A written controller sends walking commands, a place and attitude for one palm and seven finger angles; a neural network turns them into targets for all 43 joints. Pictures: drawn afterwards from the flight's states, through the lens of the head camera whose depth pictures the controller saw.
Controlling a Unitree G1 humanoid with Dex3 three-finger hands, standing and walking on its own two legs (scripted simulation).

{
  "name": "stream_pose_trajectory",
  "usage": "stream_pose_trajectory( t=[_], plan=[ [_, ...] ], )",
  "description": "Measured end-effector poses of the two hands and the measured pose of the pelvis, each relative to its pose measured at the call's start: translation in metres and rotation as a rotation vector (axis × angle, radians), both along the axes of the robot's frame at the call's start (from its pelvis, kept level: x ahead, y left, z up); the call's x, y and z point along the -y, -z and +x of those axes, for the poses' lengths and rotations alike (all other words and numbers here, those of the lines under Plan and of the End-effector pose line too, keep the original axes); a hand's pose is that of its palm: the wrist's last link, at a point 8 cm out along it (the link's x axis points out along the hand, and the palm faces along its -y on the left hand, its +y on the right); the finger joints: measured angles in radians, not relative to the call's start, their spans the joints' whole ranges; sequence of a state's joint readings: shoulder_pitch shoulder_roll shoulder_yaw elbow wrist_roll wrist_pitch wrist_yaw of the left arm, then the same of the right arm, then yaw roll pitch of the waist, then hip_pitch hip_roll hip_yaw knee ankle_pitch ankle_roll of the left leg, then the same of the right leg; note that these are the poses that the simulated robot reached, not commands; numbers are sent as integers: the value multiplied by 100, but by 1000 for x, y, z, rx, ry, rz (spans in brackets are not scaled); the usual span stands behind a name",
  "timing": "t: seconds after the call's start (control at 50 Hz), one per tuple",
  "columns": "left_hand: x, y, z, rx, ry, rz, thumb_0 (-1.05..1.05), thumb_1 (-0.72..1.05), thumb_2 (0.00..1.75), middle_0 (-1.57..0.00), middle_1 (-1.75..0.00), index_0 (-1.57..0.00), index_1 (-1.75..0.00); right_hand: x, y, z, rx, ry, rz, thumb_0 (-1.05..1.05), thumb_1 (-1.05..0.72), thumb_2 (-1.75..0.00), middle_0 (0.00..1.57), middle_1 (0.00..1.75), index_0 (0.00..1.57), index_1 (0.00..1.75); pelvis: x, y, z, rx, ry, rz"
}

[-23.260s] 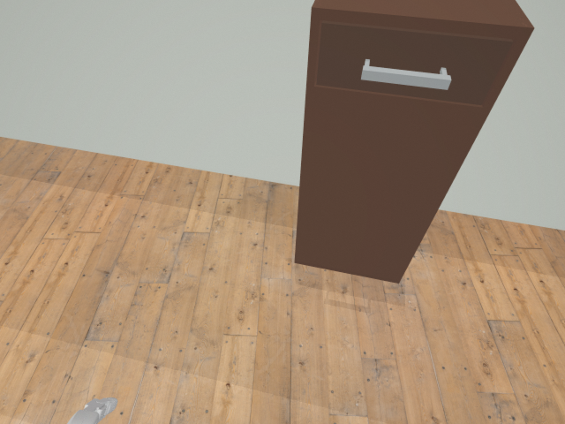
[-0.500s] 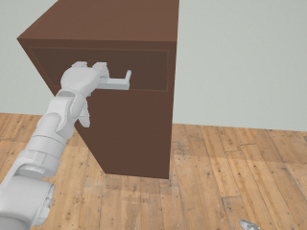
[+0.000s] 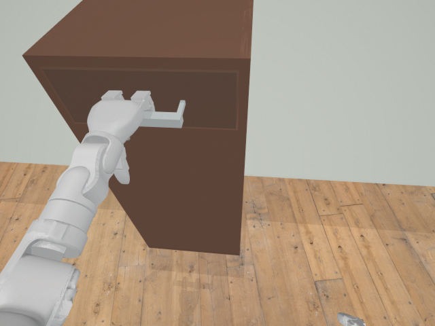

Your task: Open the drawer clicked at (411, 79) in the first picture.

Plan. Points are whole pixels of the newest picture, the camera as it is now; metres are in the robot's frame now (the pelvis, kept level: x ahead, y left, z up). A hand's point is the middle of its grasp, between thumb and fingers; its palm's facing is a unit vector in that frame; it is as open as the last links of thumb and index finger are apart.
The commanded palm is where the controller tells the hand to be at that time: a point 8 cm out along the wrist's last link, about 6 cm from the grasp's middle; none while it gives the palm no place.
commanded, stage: lower the fingers behind the handle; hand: left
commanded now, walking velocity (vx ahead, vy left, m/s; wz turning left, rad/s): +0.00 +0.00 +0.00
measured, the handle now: (140, 111) +0.50 +0.18 +0.13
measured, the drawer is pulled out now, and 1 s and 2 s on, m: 0.00 0.01 0.12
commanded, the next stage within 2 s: close the thumb around the handle in 0.10 s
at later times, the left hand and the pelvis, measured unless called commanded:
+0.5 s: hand (127, 139) +0.43 +0.19 +0.11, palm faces +0.00 -0.01 -1.00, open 11.6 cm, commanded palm +0.40 +0.20 +0.17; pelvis +0.00 +0.00 +0.00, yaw +0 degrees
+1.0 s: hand (127, 142) +0.43 +0.19 +0.11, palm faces +0.00 -0.03 -1.00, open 6.4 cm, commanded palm +0.39 +0.21 +0.17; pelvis +0.01 +0.00 +0.00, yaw +0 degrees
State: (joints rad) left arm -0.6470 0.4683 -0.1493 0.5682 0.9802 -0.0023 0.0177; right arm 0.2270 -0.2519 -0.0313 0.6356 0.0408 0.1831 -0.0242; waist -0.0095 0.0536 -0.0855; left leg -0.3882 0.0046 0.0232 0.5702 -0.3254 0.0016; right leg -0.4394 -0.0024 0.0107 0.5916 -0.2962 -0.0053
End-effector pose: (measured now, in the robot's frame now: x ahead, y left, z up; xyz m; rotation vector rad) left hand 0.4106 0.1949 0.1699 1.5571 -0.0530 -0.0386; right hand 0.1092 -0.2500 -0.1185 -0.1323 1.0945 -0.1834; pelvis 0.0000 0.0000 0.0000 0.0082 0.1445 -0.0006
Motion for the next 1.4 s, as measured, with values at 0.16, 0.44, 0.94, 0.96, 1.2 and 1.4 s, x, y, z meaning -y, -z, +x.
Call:
stream_pose_trajectory(
  t=[0.16,0.44,0.94,0.96,1.2,1.4],
  plan=[
    [-1,0,-1,0,10,0,0,-48,30,-25,-117,-25,-117,-1,-1,-2,0,6,-5,1,-90,-90,20,30,20,30,-1,0,1,3,4,-1],
    [-2,5,3,-12,19,2,0,-23,41,-29,-122,-28,-121,2,-2,-4,-6,7,-23,1,-90,-90,20,30,20,30,-3,1,-1,-6,2,-2],
    [-3,7,-3,-5,20,-19,1,67,79,-30,-131,-29,-130,1,-3,7,12,7,-9,1,-90,-90,20,30,20,30,-3,-1,6,-2,9,-4],
    [-3,8,-3,-5,20,-19,1,67,79,-30,-131,-29,-131,1,-4,8,14,5,-11,1,-90,-90,20,30,20,30,-3,-1,6,-1,9,-4],
    [-4,8,-12,-1,20,-21,1,67,79,-29,-131,-28,-131,0,-8,18,54,8,1,1,-90,-90,20,30,20,30,-3,-3,8,3,20,-3],
    [-6,9,-40,12,20,-34,1,67,81,-28,-133,-29,-130,-6,-11,35,90,-29,15,1,-90,-90,20,30,20,30,-3,-4,9,24,14,-3]
  ],
)
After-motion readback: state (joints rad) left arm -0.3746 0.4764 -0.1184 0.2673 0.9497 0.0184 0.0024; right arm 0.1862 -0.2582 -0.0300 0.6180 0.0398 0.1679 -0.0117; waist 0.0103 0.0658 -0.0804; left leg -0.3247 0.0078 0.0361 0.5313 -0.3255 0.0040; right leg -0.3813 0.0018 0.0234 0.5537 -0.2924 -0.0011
